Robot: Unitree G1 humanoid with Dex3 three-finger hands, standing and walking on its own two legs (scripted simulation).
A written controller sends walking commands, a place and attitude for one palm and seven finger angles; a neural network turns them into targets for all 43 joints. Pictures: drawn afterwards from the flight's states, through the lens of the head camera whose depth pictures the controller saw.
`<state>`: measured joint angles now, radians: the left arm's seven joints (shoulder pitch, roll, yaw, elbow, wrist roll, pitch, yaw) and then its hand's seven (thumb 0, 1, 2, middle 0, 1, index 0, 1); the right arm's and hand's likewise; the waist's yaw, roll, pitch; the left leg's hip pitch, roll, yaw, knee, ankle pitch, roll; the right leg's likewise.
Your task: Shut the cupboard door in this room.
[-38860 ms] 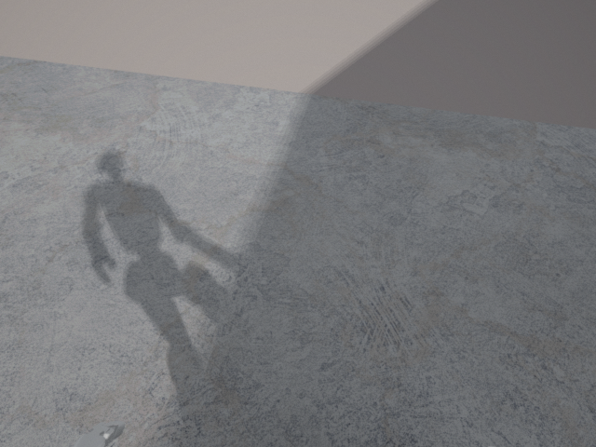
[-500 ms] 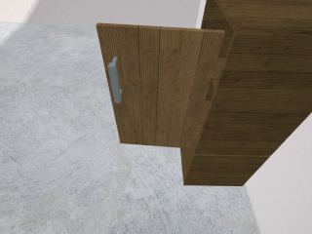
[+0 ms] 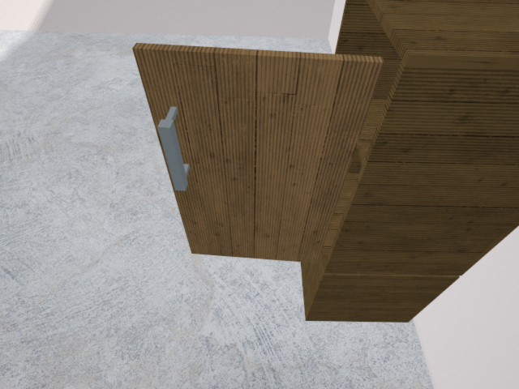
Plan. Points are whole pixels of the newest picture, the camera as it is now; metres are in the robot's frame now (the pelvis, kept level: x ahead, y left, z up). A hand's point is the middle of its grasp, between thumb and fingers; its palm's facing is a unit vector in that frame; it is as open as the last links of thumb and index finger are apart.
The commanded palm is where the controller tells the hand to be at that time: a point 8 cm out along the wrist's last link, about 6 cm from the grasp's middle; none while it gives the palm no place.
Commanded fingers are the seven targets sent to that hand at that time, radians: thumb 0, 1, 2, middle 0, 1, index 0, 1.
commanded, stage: come to a stop and stand still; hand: left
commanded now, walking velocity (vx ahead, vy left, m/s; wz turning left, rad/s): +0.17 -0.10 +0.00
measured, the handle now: (177, 150) +0.48 +0.18 +0.09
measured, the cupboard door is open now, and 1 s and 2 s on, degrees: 86 86 86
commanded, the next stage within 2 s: look again from close up in 1.12 s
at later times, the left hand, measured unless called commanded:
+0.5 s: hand out of the picture +0.09 +0.19 -0.17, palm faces +0.02 -0.97 -0.25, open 7.4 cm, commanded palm none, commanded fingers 0.00 0.90 0.90 -0.20 -0.30 -0.20 -0.30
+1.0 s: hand out of the picture +0.00 +0.16 -0.16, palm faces +0.03 -0.98 -0.20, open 7.3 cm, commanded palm none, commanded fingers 0.00 0.90 0.90 -0.20 -0.30 -0.20 -0.30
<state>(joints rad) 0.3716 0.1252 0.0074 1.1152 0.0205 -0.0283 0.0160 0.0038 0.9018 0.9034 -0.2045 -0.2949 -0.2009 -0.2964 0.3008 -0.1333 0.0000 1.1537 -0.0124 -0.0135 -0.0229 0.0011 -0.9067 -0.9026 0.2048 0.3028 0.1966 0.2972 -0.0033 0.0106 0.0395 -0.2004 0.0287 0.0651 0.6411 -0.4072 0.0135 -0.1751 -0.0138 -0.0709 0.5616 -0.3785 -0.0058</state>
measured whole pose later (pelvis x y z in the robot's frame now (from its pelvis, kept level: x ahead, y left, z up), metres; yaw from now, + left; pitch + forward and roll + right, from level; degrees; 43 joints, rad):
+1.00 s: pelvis +0.00 -0.02 +0.01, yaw +0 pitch -1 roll +1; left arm 0.29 0.15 0.02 1.08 0.02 0.01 0.03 0.00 0.91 0.90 -0.20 -0.29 -0.20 -0.30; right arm 0.29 -0.14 -0.01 1.12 -0.02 0.01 -0.02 0.00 -0.91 -0.90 0.20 0.30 0.19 0.30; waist 0.00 -0.01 0.04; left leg -0.15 0.03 0.13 0.43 -0.25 0.01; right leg -0.26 -0.03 -0.07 0.43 -0.14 -0.01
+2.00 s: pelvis -0.01 -0.01 -0.01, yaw +4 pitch +1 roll +1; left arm 0.33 0.18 0.08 0.16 -0.18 -0.23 0.01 0.02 0.92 0.90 -0.26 -0.36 -0.25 -0.36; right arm 0.30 -0.24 0.00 0.78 0.03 -0.32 -0.05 0.01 -0.91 -0.90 0.20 0.30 0.20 0.30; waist -0.05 0.02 -0.04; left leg -0.33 -0.01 0.07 0.66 -0.35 0.02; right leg -0.42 -0.07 -0.10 0.67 -0.28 -0.01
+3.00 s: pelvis +0.02 -0.01 -0.03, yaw +5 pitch +6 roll -1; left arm 0.44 0.28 0.20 -0.20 -0.30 -0.26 -0.28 0.02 0.89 0.90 -1.15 -1.32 -1.14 -1.33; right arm 0.25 -0.23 0.01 0.52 0.05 -0.28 -0.06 0.01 -0.90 -0.90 0.20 0.30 0.20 0.30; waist 0.00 0.03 -0.09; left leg -0.50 0.02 0.03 0.88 -0.48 0.02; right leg -0.56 -0.05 -0.11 0.83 -0.37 -0.01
